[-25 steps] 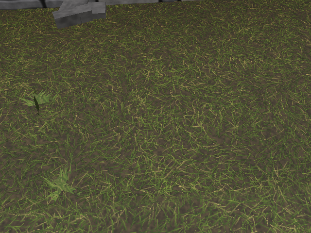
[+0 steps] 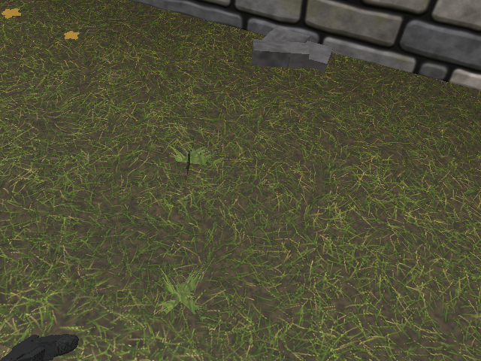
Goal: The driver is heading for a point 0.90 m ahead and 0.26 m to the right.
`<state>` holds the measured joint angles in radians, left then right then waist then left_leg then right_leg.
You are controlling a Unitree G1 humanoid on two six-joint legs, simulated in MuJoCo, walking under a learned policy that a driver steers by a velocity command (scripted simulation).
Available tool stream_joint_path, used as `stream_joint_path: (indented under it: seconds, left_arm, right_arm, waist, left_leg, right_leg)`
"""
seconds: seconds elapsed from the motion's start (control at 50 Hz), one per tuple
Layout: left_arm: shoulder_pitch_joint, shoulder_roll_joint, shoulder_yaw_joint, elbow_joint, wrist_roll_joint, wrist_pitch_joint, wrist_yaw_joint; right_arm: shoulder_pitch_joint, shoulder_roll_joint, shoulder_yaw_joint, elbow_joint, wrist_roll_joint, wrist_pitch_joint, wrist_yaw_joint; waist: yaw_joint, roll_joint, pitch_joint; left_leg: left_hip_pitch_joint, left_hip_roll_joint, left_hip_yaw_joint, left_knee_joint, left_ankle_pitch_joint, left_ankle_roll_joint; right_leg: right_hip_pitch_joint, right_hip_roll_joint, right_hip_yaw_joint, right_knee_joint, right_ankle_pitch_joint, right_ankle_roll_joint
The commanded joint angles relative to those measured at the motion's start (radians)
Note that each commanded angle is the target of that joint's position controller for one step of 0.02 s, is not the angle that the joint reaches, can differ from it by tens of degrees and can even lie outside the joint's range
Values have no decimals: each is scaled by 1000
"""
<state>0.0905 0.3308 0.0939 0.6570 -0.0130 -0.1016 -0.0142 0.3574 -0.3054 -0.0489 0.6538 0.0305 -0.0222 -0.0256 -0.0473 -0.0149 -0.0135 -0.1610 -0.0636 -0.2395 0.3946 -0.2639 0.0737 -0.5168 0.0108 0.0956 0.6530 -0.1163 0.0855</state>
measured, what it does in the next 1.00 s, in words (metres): walks ahead, turning right: right foot, then left foot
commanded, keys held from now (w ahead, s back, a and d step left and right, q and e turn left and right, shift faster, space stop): w+shift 0.26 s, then w+e+shift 0.74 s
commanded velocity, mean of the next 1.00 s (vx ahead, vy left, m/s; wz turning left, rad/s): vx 0.93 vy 0.00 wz -0.37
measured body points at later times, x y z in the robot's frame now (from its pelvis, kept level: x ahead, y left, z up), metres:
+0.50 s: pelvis +0.31 -0.03 -0.02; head +0.35 -0.05 +0.43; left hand +0.20 +0.21 -0.13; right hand +0.59 -0.22 -0.07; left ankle +0.52 +0.13 -0.70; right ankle +0.14 -0.16 -0.75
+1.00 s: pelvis +0.74 -0.09 -0.05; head +0.75 -0.13 +0.40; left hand +1.07 +0.03 -0.09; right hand +0.61 -0.36 -0.19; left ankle +0.57 +0.13 -0.74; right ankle +0.89 -0.24 -0.73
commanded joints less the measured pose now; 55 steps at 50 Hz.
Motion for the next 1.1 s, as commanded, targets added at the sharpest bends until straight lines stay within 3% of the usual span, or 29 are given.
stream_joint_path:
  seconds: [0.02, 0.08, 0.14, 0.16, 0.18, 0.2, 0.22, 0.26, 0.34, 0.42, 0.52, 0.54, 0.56, 0.58, 0.6, 0.62, 0.64, 0.68, 0.72, 0.78, 0.84, 0.9, 0.94, 1.0, 1.02, 1.04, 1.06, 1.08, 1.1]
  left_arm:
    - [-168, 34, -12, -109, -9, -35, -9]
    - [-153, 67, -6, -117, -20, -48, -12]
    - [40, 113, 18, -70, -18, -54, 0]
    - [247, 157, 34, -33, -11, -54, 9]
    - [382, 254, 54, 6, 6, -49, 1]
    - [370, 170, 35, 14, 4, -52, -16]
    - [362, 108, 15, 20, 6, -47, -13]
    - [379, 73, -1, 31, 23, -29, -8]
    - [351, 18, -38, 40, -1, -17, -14]
    - [368, 57, -33, 63, -12, -5, 18]
    - [431, 88, -27, 120, -31, 5, 36]
    - [439, 100, -24, 130, -23, 13, 34]
    - [435, 122, -20, 135, -7, 25, 30]
    - [386, 125, -22, 110, 12, 31, 27]
    - [391, 28, -50, 67, 52, 24, 29]
    - [561, -113, -87, 35, -31, 9, 24]
    - [438, -1, -64, 39, -73, 11, 34]
    - [249, 32, -52, 7, -47, 17, 34]
    - [239, -5, -46, -7, -38, 44, 14]
    - [190, -57, -56, -46, -39, 94, 5]
    - [137, -32, -60, -79, -22, 92, -13]
    - [25, 5, -56, -98, -15, 79, -41]
    - [-8, 38, -43, -113, -19, 74, -53]
    - [252, 163, 18, -70, -44, 91, -46]
    - [489, 226, 56, 1, -29, 102, -33]
    - [482, 257, 51, 37, -31, 111, -15]
    - [346, 320, 39, -61, 11, 80, -18]
    - [307, 221, 27, -108, 19, 59, -31]
    - [276, 204, 22, -93, 17, 39, -34]
  right_arm:
    - [-3, -163, -41, -50, 8, -21, 4]
    - [-7, -157, -35, -42, 10, -26, 20]
    - [-22, -118, -19, -39, -6, -26, 29]
    - [-54, -70, 0, -57, -21, -30, 33]
    - [-25, -5, 23, -101, 5, -49, 24]
    - [-37, -71, 12, -97, 41, -57, 11]
    - [-112, -108, 4, -95, 37, -64, 12]
    - [-185, -73, 13, -101, 1, -79, 26]
    - [-230, -28, 19, -121, -12, -85, 48]
    - [-402, 4, 38, -175, -35, -117, 70]
    - [-446, -63, 5, -177, -6, -134, 78]
    - [-394, -95, -12, -170, -2, -131, 68]
    - [-280, -134, -34, -153, 5, -123, 55]
    - [-78, -162, -52, -117, 9, -110, 36]
    - [165, -233, -73, -77, -2, -91, 16]
    - [148, -279, -71, -54, -30, -90, 41]
    - [107, -162, -53, -59, -29, -88, 38]
    - [19, -103, -40, -22, -34, -82, 30]
    - [-63, -40, -29, 8, -63, -86, 29]
    - [-152, -21, -30, 38, -28, -97, 33]
    - [-216, -83, -45, 38, -35, -107, 23]
    - [-167, -153, -61, 53, -28, -105, 19]
    - [-136, -219, -74, 60, -24, -94, 23]
    - [-143, -301, -95, 42, -12, -52, 23]
    - [-170, -272, -83, 31, -7, -53, 22]
    - [-108, -85, -30, 34, -33, -70, 27]
    - [70, -29, 6, -32, -18, -109, 38]
    - [-46, -178, -14, -29, 5, -133, 37]
    - [-125, -180, -18, -41, 26, -134, 29]
  waist:
    - [-47, 184, 61]
    - [-42, 191, 78]
    - [61, 168, -7]
    - [161, 77, -144]
    - [165, -270, -231]
    - [160, -230, -137]
    - [173, -151, -14]
    - [159, -31, 55]
    - [80, -76, 143]
    - [110, -50, 187]
    - [83, -100, 120]
    - [48, -127, 69]
    - [-28, -151, -19]
    - [-146, -165, -132]
    - [-205, -10, -350]
    - [-62, 443, -554]
    - [-102, 355, -363]
    - [-83, 97, -84]
    - [6, 120, 2]
    - [63, 117, 120]
    - [99, 80, 168]
    - [58, -20, 188]
    - [64, -2, 167]
    - [232, 118, -24]
    - [344, 60, -119]
    - [244, -245, -48]
    - [58, -450, -319]
    - [147, -181, -350]
    - [120, -51, -183]
  left_leg:
    - [-64, 209, -207, -153, -187, 149]
    - [-31, 239, -259, -142, -175, 152]
    - [-55, 191, -207, 10, 86, 123]
    - [-172, 130, -115, 312, 146, 87]
    - [-518, -18, 39, 691, -113, 4]
    - [-710, 25, 50, 847, -197, -2]
    - [-787, 56, 51, 899, -132, 9]
    - [-802, 107, 87, 876, -47, 10]
    - [-734, 160, 157, 730, 28, -37]
    - [-571, 111, 216, 379, 259, -105]
    - [-226, 48, 196, 144, 350, -91]
    - [-155, 28, 209, 143, 278, -74]
    - [-2, 6, 235, 149, 194, -51]
    - [286, 76, 200, 204, 164, -30]
    - [617, 301, -45, 253, -94, 8]
    - [786, 514, -608, 0, -549, 146]
    - [662, 465, -614, -125, -612, 101]
    - [370, 412, -272, -112, -213, 71]
    - [154, 363, -82, -150, -41, 84]
    - [9, 369, 115, -234, 90, 74]
    - [-54, 326, 305, -294, 181, 55]
    - [6, 279, 448, -323, 260, 20]
    - [111, 290, 484, -262, 618, 6]
    - [194, 316, 489, 193, 1279, -1]
    - [24, 282, 465, 518, 1189, -24]
    - [-270, 105, 421, 965, -96, -85]
    - [-529, -32, 199, 1278, -402, -98]
    - [-549, 28, 95, 1212, -263, -68]
    - [-541, 59, 119, 1114, -188, -58]
  right_leg:
    - [23, 2, -39, -79, 18, -3]
    - [76, -16, -49, -143, -28, -47]
    - [350, -14, -69, -219, -48, -115]
    - [614, -124, 59, -214, -134, -171]
    - [899, -335, 541, -344, -504, -315]
    - [879, -393, 690, -402, -701, -322]
    - [810, -364, 581, -402, -629, -303]
    - [710, -296, 410, -420, -469, -307]
    - [489, -210, 329, -522, -318, -337]
    - [332, -155, 192, -577, -33, -324]
    - [385, -196, 174, -510, 206, -259]
    - [435, -196, 166, -409, 418, -240]
    - [431, -173, 141, -230, 607, -212]
    - [261, -136, 131, 34, 589, -173]
    - [61, -64, 108, 390, 203, -158]
    - [-172, 16, 113, 692, -397, -140]
    - [-286, -38, 86, 781, -341, -144]
    - [-312, -122, 20, 763, -215, -145]
    - [-213, -183, 30, 704, -185, -142]
    - [-244, -227, 13, 651, -204, -127]
    - [-226, -225, -12, 491, 6, -111]
    - [-130, -169, -121, 250, 190, -147]
    - [-50, -98, -201, 160, 196, -182]
    - [281, 39, -285, 184, -21, -247]
    - [623, 58, -223, 80, 58, -291]
    - [771, -59, 22, 41, 225, -323]
    - [975, -287, 640, -179, 101, -553]
    - [912, -325, 734, -343, -50, -498]
    - [731, -310, 641, -372, -7, -454]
